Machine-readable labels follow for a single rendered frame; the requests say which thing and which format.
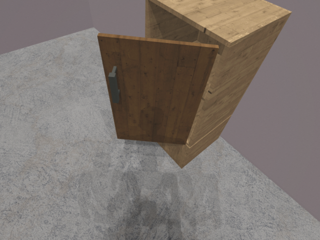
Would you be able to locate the handle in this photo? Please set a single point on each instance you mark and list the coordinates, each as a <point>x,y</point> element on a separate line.
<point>113,85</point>

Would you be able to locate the cupboard door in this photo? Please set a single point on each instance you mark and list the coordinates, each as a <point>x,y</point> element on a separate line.
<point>161,85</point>

